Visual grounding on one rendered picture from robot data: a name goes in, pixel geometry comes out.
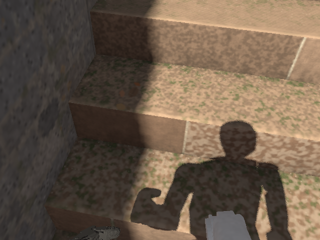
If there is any right robot thigh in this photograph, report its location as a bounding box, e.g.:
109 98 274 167
205 210 252 240

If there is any robot left hand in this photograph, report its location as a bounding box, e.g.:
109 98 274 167
69 225 121 240

